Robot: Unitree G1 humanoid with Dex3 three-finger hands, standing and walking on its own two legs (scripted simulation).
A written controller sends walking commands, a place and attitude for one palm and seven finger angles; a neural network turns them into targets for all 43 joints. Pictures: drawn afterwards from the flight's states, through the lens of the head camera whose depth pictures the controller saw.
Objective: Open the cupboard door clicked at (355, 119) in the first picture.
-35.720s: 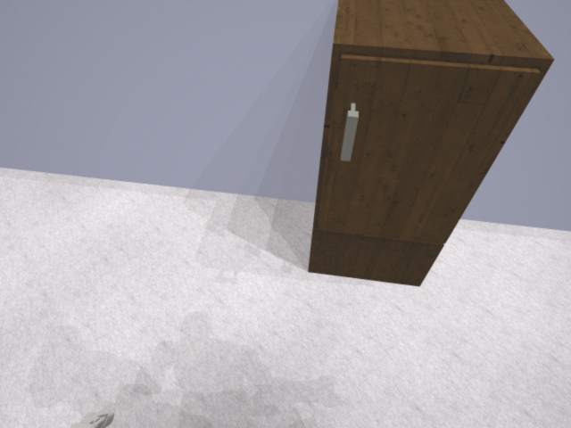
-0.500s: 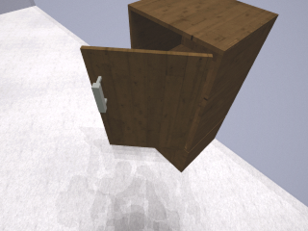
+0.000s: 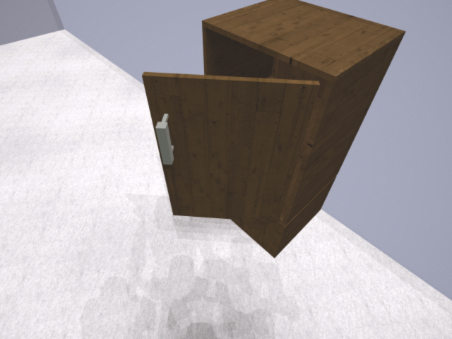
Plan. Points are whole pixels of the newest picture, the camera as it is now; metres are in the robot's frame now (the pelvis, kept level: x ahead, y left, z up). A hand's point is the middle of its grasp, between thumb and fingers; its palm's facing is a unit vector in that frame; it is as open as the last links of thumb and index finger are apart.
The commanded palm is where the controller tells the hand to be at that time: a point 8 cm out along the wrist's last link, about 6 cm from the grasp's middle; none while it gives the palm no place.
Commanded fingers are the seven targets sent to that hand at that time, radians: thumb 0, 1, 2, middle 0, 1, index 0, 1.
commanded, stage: come to a stop and stand still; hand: left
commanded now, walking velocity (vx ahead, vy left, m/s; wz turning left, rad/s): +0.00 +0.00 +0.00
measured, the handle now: (167, 139) +0.60 +0.20 -0.02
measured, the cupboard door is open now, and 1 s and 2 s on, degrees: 42 42 42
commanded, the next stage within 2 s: look again from close up in 1.48 s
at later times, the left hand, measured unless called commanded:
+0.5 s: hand out of the picture -0.03 +0.17 -0.16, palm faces +0.02 -0.97 -0.22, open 7.4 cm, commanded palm none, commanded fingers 0.00 0.90 0.90 -0.20 -0.30 -0.20 -0.30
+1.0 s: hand out of the picture +0.06 +0.15 -0.16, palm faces +0.02 -0.97 -0.23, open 7.3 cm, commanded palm none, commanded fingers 0.00 0.90 0.90 -0.20 -0.30 -0.20 -0.30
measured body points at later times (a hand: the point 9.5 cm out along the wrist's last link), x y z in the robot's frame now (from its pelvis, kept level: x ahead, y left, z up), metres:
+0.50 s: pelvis -0.01 -0.01 +0.01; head +0.00 -0.03 +0.46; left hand -0.03 +0.22 -0.14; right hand +0.00 -0.24 -0.16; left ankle +0.00 +0.08 -0.73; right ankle +0.04 -0.14 -0.73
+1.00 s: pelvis +0.03 -0.04 +0.01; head +0.04 -0.04 +0.46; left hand +0.06 +0.20 -0.14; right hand +0.04 -0.26 -0.15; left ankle +0.00 +0.08 -0.73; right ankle +0.04 -0.14 -0.73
